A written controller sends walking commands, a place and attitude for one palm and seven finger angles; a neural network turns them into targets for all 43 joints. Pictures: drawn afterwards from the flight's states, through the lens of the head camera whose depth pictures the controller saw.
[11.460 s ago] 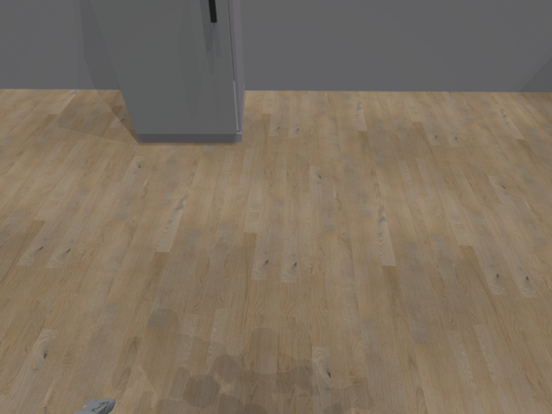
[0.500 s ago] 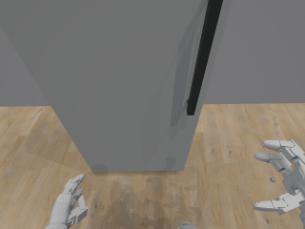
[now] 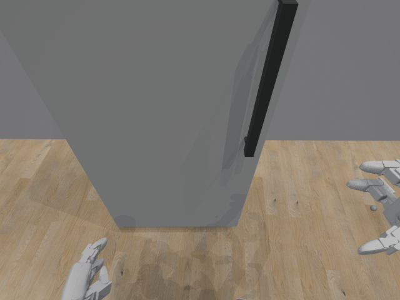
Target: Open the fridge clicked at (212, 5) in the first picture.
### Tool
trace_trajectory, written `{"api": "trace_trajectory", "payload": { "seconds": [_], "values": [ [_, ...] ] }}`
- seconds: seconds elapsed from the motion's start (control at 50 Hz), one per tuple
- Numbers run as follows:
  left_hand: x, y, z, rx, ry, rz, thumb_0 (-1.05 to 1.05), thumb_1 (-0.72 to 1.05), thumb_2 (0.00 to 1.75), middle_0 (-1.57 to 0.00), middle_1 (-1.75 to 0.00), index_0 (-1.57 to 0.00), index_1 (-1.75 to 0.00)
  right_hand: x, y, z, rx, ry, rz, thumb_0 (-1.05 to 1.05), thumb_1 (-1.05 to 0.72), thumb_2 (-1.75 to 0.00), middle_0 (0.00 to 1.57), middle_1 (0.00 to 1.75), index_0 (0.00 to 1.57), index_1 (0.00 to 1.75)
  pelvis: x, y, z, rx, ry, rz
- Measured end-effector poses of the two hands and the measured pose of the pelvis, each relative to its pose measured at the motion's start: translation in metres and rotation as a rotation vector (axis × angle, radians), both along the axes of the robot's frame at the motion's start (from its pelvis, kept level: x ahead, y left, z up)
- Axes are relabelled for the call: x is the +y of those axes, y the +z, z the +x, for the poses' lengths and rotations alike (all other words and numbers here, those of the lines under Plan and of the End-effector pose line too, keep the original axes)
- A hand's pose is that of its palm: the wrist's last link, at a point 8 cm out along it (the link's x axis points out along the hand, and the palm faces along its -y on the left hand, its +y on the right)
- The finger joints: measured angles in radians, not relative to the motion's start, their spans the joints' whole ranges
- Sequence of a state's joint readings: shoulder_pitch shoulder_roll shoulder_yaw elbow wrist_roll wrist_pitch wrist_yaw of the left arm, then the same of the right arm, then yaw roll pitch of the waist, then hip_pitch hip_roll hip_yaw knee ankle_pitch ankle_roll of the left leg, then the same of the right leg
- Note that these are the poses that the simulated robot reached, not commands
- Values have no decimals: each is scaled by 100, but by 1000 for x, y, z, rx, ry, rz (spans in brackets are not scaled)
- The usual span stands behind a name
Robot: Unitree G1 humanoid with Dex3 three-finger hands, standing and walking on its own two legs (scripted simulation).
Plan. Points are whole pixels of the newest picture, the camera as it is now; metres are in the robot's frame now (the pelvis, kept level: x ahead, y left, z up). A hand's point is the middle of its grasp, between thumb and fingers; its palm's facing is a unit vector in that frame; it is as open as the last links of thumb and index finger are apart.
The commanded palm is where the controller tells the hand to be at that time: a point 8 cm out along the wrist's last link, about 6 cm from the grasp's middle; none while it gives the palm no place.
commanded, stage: raise the hand to about handle height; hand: right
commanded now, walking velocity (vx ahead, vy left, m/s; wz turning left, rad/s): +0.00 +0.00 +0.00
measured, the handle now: (261, 92) +0.52 -0.10 +0.16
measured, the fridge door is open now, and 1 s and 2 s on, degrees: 0 0 0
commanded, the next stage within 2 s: move the hooked fingers beside the handle in 0.36 s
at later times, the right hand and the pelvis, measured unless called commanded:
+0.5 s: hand (364, 210) +0.27 -0.26 +0.10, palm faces -0.02 +1.00 -0.05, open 14.0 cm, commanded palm +0.25 -0.31 +0.10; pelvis +0.00 +0.01 +0.00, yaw +0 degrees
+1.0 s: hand (336, 181) +0.33 -0.24 +0.10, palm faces -0.05 +1.00 -0.02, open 14.0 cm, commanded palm +0.31 -0.28 +0.10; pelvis +0.00 +0.01 +0.00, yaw +1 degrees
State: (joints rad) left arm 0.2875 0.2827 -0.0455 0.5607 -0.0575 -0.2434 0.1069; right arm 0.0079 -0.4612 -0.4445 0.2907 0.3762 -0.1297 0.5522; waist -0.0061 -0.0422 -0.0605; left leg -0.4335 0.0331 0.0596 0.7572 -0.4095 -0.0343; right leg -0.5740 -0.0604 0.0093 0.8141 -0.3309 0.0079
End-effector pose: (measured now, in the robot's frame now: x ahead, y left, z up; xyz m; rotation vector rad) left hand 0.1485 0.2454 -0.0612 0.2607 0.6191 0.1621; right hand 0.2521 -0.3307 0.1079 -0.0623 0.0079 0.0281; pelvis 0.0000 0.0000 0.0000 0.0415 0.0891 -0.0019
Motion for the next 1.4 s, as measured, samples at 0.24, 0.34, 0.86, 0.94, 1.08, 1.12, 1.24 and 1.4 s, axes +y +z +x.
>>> {"api": "trace_trajectory", "payload": {
  "seconds": [0.24,0.34,0.86,0.94,1.08,1.12,1.24,1.4],
  "values": [
    [9,0,-1,7,12,2,1,90,90,-21,-30,-20,-30,12,-6,-2,-4,-9,5,-2,50,-30,30,120,30,120,6,1,2,0,4,-7],
    [9,0,3,-1,8,-5,1,90,90,-21,-30,-20,-30,13,-5,-3,-3,-8,10,-2,50,-30,30,120,30,120,9,1,2,-1,2,-7],
    [11,-9,-13,61,43,-6,1,90,90,-21,-30,-20,-30,36,-10,44,-1,25,36,-2,50,-30,30,120,30,120,8,-1,0,13,9,-11],
    [12,-13,-19,90,57,-10,1,90,90,-21,-30,-20,-30,38,-9,52,-5,24,34,-2,50,-30,30,120,30,120,7,-1,1,18,13,-12],
    [14,-19,-28,150,73,-4,1,90,90,-21,-30,-20,-30,45,-14,70,5,28,43,-2,50,-30,30,120,30,120,7,-1,2,29,12,-12],
    [15,-20,-30,162,78,-3,1,90,90,-21,-30,-20,-30,48,-14,75,4,33,44,-2,50,-30,30,120,30,120,6,-1,3,32,13,-12],
    [16,-22,-34,190,92,-4,1,90,90,-21,-30,-20,-30,56,-15,93,3,38,49,-2,51,-30,30,120,30,120,6,-2,5,41,16,-13],
    [18,-26,-40,232,108,-14,1,90,90,-21,-30,-20,-30,67,-13,114,-6,42,48,-2,50,-30,30,120,30,120,7,-2,7,55,23,-14]
  ]
}}
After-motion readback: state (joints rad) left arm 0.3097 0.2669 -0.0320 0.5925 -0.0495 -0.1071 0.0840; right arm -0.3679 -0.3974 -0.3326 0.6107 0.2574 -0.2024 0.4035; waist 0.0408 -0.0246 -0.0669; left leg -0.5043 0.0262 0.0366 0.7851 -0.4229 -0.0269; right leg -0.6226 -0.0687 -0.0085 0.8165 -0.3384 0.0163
